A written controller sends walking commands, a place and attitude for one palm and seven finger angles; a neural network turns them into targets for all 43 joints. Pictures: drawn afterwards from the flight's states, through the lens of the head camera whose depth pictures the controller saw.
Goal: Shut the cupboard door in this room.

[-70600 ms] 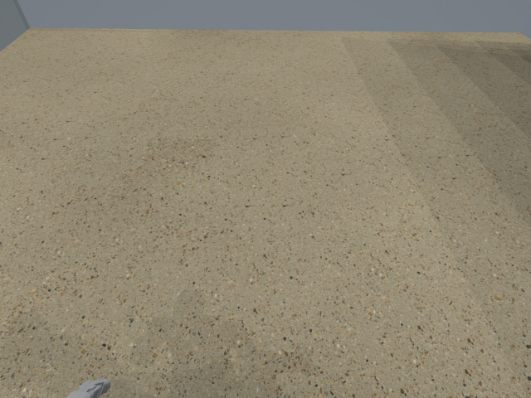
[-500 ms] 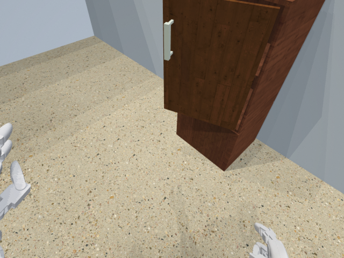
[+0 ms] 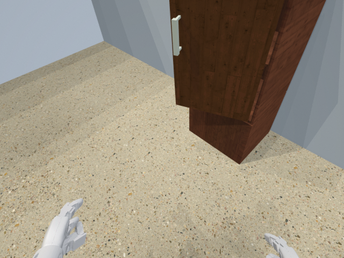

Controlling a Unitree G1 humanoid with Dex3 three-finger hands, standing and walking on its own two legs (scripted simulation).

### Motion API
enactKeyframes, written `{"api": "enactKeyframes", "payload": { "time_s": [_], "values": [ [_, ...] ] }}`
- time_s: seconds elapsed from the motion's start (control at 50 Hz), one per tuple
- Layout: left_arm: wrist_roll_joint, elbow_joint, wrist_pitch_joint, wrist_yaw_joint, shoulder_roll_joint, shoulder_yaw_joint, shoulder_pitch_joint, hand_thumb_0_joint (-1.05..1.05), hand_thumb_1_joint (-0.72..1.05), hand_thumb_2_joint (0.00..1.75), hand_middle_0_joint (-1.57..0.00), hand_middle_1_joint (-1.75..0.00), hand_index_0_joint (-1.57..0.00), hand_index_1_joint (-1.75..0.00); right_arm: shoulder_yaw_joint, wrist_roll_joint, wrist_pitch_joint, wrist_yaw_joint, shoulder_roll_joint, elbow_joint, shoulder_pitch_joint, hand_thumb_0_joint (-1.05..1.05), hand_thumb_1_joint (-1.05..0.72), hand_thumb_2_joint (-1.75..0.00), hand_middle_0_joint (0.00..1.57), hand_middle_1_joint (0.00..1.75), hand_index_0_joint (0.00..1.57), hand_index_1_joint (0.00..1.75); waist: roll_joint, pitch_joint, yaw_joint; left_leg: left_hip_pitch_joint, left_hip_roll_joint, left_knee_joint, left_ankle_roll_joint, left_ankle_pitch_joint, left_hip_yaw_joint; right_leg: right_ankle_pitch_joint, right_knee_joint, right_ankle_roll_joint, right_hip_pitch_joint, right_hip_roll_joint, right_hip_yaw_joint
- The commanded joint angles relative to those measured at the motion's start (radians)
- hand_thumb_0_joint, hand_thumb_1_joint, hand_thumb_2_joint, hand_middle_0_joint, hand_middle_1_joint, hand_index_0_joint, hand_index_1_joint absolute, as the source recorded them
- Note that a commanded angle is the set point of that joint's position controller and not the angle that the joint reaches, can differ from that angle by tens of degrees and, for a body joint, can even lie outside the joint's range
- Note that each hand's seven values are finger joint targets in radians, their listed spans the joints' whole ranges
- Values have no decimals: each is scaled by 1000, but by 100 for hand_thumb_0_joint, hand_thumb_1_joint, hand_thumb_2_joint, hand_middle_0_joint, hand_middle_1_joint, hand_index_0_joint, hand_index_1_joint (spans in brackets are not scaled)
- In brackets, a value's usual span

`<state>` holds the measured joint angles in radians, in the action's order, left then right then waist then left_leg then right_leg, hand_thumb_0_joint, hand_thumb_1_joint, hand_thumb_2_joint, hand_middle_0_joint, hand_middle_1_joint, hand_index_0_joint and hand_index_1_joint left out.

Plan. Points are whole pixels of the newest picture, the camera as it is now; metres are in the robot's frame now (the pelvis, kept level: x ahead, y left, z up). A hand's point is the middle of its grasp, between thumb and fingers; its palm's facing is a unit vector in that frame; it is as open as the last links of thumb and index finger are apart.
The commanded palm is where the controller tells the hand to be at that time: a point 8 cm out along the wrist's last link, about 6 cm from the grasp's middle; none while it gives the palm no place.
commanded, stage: let the arm hang, fingers relaxed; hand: left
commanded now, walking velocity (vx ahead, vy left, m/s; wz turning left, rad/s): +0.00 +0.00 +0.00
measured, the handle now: (177, 35) +0.94 +0.02 +0.09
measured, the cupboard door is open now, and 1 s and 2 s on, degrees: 22 22 22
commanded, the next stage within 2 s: look to check the result in 0.94 s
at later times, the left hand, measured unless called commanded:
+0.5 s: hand out of the picture -0.08 +0.20 -0.15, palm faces +0.00 -0.97 -0.25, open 7.3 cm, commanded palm none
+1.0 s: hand out of the picture +0.01 +0.17 -0.16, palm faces -0.03 -0.98 -0.20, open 7.3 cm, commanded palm none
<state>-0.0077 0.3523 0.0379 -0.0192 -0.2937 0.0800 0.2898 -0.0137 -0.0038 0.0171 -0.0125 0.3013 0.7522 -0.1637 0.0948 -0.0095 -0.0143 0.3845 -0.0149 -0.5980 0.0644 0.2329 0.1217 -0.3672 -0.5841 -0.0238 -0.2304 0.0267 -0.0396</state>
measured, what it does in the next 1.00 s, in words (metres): stands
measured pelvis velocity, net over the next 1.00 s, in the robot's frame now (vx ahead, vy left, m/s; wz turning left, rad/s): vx -0.01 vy -0.01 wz -0.01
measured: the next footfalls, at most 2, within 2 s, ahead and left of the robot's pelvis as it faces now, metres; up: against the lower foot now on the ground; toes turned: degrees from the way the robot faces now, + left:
none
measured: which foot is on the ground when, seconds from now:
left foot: down 0.00-1.00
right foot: down 0.00-1.00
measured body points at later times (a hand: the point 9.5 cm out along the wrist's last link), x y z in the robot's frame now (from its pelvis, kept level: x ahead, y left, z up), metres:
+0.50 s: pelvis -0.02 +0.00 +0.01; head -0.02 -0.01 +0.46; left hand -0.08 +0.25 -0.13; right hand -0.03 -0.24 -0.15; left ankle +0.05 +0.08 -0.73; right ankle -0.04 -0.13 -0.73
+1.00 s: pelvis -0.01 -0.01 +0.02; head +0.00 -0.01 +0.47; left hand +0.01 +0.22 -0.14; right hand -0.01 -0.25 -0.14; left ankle +0.05 +0.08 -0.73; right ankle -0.04 -0.13 -0.73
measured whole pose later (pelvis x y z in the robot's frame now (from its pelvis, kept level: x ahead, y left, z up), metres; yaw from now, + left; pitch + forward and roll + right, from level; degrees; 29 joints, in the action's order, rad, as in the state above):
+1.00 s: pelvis -0.01 -0.01 +0.02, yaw -1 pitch -2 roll -1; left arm -0.02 1.13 -0.01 -0.02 -0.18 0.00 0.25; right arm 0.02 -0.01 -0.01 0.02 0.20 1.12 -0.25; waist 0.00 0.04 -0.03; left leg 0.24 -0.01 -0.39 0.05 0.12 0.13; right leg -0.25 -0.39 -0.01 -0.10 0.01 -0.03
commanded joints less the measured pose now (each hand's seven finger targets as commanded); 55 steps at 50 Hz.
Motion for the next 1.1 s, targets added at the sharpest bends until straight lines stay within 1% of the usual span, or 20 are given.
{"api": "enactKeyframes", "payload": {
  "time_s": [0.0,0.04,0.06,0.08,0.14,0.16,0.2,0.24,0.26,0.28,0.34,0.4,0.46,0.54,0.62,0.7,0.8,0.88,1.06,1.08],
  "values": [
    [-11,146,-30,4,-77,-28,19,0,90,90,-20,-30,-20,-30,34,-19,-4,13,86,-47,-24,0,-90,-90,20,30,20,30,-312,-50,0,-144,-97,96,-15,-129,-160,122,144,78,-56,92,99],
    [-6,245,-22,-2,-68,-43,-3,0,90,90,-20,-30,-20,-30,28,-23,-23,12,69,-1,-40,0,-90,-90,20,30,20,30,-222,-7,-13,-179,-86,123,-24,-72,-151,40,173,79,-105,91,110],
    [-6,292,-20,-3,-61,-47,-8,0,90,90,-20,-30,-20,-30,28,-24,-28,12,65,22,-45,0,-90,-90,20,30,20,30,-140,17,-16,-173,-92,161,-25,-33,-159,6,174,73,-107,76,102],
    [-7,337,-20,-5,-66,-47,10,0,90,90,-20,-30,-20,-30,28,-24,-31,12,68,41,-51,0,-90,-90,20,30,20,30,-72,23,-7,-158,-96,192,-23,-5,-172,6,171,67,-82,60,95],
    [-10,458,-19,-8,-9,-34,72,0,90,90,-20,-30,-20,-30,38,-28,-35,21,32,102,-71,0,-90,-90,20,30,20,30,94,45,8,-93,-106,298,-22,205,-195,9,168,66,-22,36,61],
    [-10,492,-19,-7,-9,-34,94,0,90,90,-20,-30,-20,-30,42,-27,-37,23,31,117,-73,0,-90,-90,20,30,20,30,141,36,14,-87,-110,326,-20,247,-203,25,162,66,1,28,49],
    [-11,552,-21,-5,-8,-41,112,0,90,90,-20,-30,-20,-30,49,-22,-40,28,31,146,-91,0,-90,-90,20,30,20,30,132,37,17,-82,-120,355,-20,287,-214,29,173,67,22,21,38],
    [-12,602,-26,-3,-3,-45,125,0,90,90,-20,-30,-20,-30,56,-18,-38,32,33,174,-107,0,-90,-90,20,30,20,30,89,41,17,-99,-122,368,-19,284,-214,40,187,68,18,20,40],
    [-12,621,-29,-2,-6,-46,123,0,90,90,-20,-30,-20,-30,59,-17,-35,34,35,187,-119,0,-90,-90,20,30,20,30,62,46,14,-106,-124,367,-18,271,-212,47,198,69,19,23,42],
    [-12,639,-33,-3,-11,-46,123,0,90,90,-20,-30,-20,-30,62,-14,-34,35,42,195,-127,0,-90,-90,20,30,20,30,-2,45,15,-120,-127,354,-15,237,-214,55,214,72,17,27,51],
    [-12,687,-43,-6,-8,-49,110,0,90,90,-20,-30,-20,-30,66,-11,-28,39,41,236,-152,0,-90,-90,20,30,20,30,-91,59,0,-178,-121,328,-15,165,-194,43,253,77,-29,45,79],
    [-11,721,-45,-10,-6,-50,109,0,90,90,-20,-30,-20,-30,67,-9,-29,39,36,269,-166,0,-90,-90,20,30,20,30,-123,70,-6,-208,-122,325,-16,152,-183,4,270,76,-64,49,83],
    [-13,745,-41,-12,-5,-50,114,0,90,90,-20,-30,-20,-30,71,-10,-31,40,43,293,-163,0,-90,-90,20,30,20,30,-131,113,-3,-192,-127,344,-15,193,-190,-36,273,72,-91,44,84],
    [-15,760,-39,-13,-9,-48,114,0,90,90,-20,-30,-20,-30,71,-12,-36,38,30,310,-158,0,-90,-90,20,30,20,30,-139,147,-2,-180,-112,331,-19,188,-169,-92,297,71,-124,50,96],
    [-15,761,-40,-13,-7,-46,105,0,90,90,-20,-30,-20,-30,69,-13,-32,38,20,321,-153,0,-90,-90,20,30,20,30,-95,133,0,-181,-112,341,-19,181,-173,-58,288,69,-111,48,96],
    [-15,761,-42,-12,-12,-45,88,0,90,90,-20,-30,-20,-30,69,-12,-27,38,20,322,-140,0,-90,-90,20,30,20,30,-80,133,3,-169,-113,351,-22,176,-175,-26,285,68,-87,50,91],
    [-13,758,-49,-12,-16,-46,61,0,90,90,-20,-30,-20,-30,67,-11,-22,38,16,326,-130,0,-90,-90,20,30,20,30,-96,118,1,-195,-107,327,-26,94,-159,16,302,70,-73,65,99],
    [-11,753,-56,-12,-27,-47,36,0,90,90,-20,-30,-20,-30,63,-9,-15,40,24,326,-124,0,-90,-90,20,30,20,30,-84,85,-2,-228,-108,302,-28,-1,-150,94,305,71,-36,70,101],
    [-7,761,-56,-11,-36,-46,-6,0,90,90,-20,-30,-20,-30,58,-9,-10,42,42,336,-94,0,-90,-90,20,30,20,30,-71,69,-1,-252,-119,308,-30,-58,-149,145,307,66,9,76,91],
    [-8,759,-58,-11,-44,-45,-5,0,90,90,-20,-30,-20,-30,59,-8,-10,43,52,333,-91,0,-90,-90,20,30,20,30,-88,56,-1,-262,-119,301,-28,-80,-153,155,309,68,15,73,94]
  ]
}}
